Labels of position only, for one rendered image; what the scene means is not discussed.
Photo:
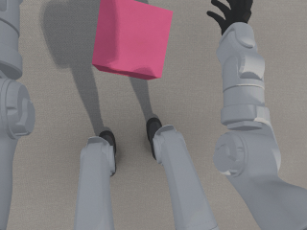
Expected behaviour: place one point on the left robot upper arm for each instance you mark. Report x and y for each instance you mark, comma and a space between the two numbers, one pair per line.
17, 118

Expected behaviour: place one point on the robot right hand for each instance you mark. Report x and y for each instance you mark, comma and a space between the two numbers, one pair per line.
239, 11

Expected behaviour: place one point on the right robot thigh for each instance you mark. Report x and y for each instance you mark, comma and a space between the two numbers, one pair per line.
191, 209

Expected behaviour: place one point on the left robot forearm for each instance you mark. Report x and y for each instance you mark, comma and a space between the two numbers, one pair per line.
11, 62

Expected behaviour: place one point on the right robot upper arm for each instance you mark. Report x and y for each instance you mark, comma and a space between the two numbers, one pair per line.
251, 161

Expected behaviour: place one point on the carton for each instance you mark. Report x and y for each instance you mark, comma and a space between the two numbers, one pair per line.
131, 39

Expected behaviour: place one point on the left robot shin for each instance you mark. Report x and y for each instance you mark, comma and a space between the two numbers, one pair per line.
91, 140

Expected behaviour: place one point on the right robot forearm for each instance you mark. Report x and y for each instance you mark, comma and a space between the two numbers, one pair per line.
243, 82

